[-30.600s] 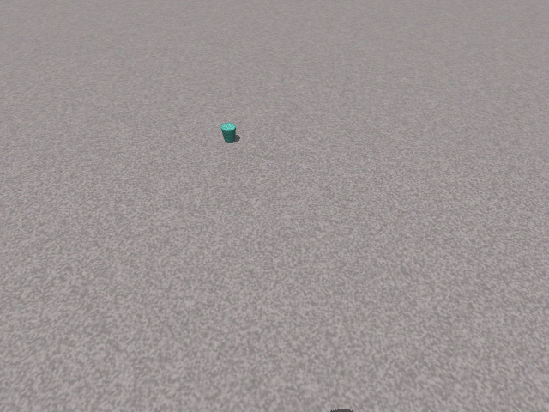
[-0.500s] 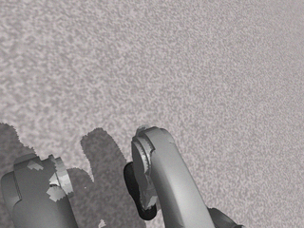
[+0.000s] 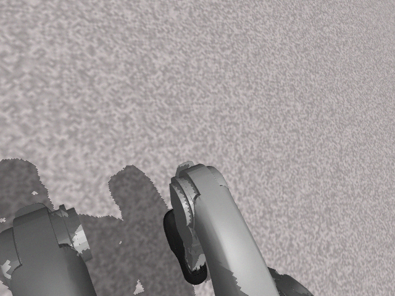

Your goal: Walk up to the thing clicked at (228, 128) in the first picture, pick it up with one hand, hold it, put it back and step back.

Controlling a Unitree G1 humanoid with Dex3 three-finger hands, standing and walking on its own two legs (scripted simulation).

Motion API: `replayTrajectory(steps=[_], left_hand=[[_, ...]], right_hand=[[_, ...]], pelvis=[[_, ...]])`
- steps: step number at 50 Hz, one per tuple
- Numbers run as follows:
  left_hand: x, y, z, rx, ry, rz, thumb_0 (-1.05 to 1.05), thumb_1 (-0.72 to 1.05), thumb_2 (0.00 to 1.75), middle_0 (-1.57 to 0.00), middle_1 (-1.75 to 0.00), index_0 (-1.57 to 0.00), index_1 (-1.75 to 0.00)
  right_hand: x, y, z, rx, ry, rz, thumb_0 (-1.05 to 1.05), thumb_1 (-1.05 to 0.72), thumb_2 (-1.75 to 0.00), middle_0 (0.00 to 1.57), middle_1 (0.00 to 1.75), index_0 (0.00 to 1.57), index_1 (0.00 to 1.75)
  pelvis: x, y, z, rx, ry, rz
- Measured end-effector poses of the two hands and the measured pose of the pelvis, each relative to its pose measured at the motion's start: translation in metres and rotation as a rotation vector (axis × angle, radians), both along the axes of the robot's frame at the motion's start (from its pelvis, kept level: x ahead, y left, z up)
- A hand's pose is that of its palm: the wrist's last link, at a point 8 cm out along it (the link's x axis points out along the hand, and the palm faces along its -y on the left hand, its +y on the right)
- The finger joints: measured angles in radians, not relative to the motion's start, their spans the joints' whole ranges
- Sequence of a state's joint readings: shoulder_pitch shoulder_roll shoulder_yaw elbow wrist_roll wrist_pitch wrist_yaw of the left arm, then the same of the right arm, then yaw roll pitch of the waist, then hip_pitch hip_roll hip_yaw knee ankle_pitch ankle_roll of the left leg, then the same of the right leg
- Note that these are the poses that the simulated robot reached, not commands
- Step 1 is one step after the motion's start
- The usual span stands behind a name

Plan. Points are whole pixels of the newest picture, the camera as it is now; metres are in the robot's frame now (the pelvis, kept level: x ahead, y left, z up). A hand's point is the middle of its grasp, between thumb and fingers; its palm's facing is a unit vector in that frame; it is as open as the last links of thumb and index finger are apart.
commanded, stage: go down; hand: left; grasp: from above
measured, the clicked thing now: out of the picture +0.45 +0.35 -0.26
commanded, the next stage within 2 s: none
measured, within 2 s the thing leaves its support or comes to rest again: neither
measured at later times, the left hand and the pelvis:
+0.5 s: hand out of the picture +0.43 +0.37 -0.12, palm faces -0.34 -0.14 -0.93, open 13.1 cm; pelvis +0.00 +0.00 +0.02, yaw +4 degrees
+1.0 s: hand out of the picture +0.40 +0.38 +0.05, palm faces -0.40 -0.12 -0.91, open 13.3 cm; pelvis -0.01 -0.01 +0.12, yaw +8 degrees
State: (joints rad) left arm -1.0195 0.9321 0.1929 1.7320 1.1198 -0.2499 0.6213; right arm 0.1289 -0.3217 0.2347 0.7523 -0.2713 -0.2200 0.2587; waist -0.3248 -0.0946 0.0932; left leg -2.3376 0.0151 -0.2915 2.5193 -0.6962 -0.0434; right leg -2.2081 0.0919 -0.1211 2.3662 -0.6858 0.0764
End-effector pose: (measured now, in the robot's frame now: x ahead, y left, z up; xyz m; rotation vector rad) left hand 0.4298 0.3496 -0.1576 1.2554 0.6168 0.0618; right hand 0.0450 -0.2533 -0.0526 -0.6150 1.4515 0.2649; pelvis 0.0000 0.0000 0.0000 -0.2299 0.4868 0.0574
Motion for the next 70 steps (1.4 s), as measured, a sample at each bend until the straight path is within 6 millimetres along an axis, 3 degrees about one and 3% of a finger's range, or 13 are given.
replayTrajectory(steps=[6, 14, 20, 27, 36, 44, 60, 70], left_hand=[[0.0, 0.0, -0.001, 0.011, 0.007, -0.016, 0.0, 0.0, 0.41, -0.54, -0.61, -0.55, -0.57], [0.003, 0.004, 0.01, 0.08, -0.012, -0.043, 0.0, -0.19, 0.59, -0.43, -0.76, -0.44, -0.73], [0.004, 0.013, 0.047, 0.146, -0.008, -0.049, 0.0, -0.31, 0.7, -0.35, -0.81, -0.35, -0.8], [-0.004, 0.025, 0.115, 0.197, 0.069, -0.099, 0.0, -0.36, 0.82, -0.29, -0.85, -0.27, -0.85], [-0.025, 0.031, 0.193, 0.164, 0.129, -0.161, 0.0, -0.38, 0.87, -0.24, -0.91, -0.23, -0.91], [-0.03, 0.033, 0.243, 0.17, 0.087, -0.206, 0.0, -0.39, 0.87, -0.2, -0.98, -0.2, -0.97], [-0.035, 0.032, 0.306, 0.149, 0.104, -0.21, 0.0, -0.38, 0.87, -0.17, -1.02, -0.19, -1.0], [-0.037, 0.038, 0.335, 0.155, 0.098, -0.212, 0.0, -0.37, 0.85, -0.16, -1.05, -0.19, -1.01]], right_hand=[[-0.001, 0.002, -0.001, -0.002, 0.003, 0.011, 0.0, -0.92, -0.9, 0.2, 0.3, 0.2, 0.3], [0.005, 0.001, -0.003, -0.002, -0.015, -0.032, 0.0, -0.93, -0.9, 0.21, 0.3, 0.2, 0.3], [0.025, -0.005, -0.008, 0.02, -0.074, -0.108, 0.0, -0.93, -0.9, 0.21, 0.3, 0.2, 0.3], [0.057, -0.008, -0.005, 0.054, -0.153, -0.182, 0.0, -0.93, -0.9, 0.21, 0.3, 0.2, 0.3], [0.088, -0.009, 0.029, 0.037, -0.233, -0.169, 0.0, -0.93, -0.9, 0.21, 0.3, 0.2, 0.3], [0.09, -0.01, 0.059, -0.006, -0.251, -0.165, 0.0, -0.93, -0.9, 0.2, 0.3, 0.2, 0.3], [0.064, 0.001, 0.111, -0.028, -0.23, -0.25, 0.01, -0.92, -0.9, 0.21, 0.3, 0.21, 0.3], [0.062, 0.003, 0.138, -0.036, -0.241, -0.263, 0.01, -0.91, -0.9, 0.21, 0.3, 0.21, 0.3]], pelvis=[[0.0, -0.001, 0.0, 0.0, -0.004, -0.003], [0.004, -0.001, 0.0, 0.003, 0.03, 0.0], [0.006, 0.0, 0.007, 0.016, 0.073, 0.015], [0.004, -0.001, 0.032, 0.047, 0.098, 0.047], [-0.005, -0.007, 0.075, 0.08, 0.092, 0.076], [-0.008, -0.008, 0.104, 0.086, 0.094, 0.088], [-0.008, -0.005, 0.16, 0.092, 0.082, 0.096], [-0.005, -0.002, 0.186, 0.095, 0.07, 0.102]])
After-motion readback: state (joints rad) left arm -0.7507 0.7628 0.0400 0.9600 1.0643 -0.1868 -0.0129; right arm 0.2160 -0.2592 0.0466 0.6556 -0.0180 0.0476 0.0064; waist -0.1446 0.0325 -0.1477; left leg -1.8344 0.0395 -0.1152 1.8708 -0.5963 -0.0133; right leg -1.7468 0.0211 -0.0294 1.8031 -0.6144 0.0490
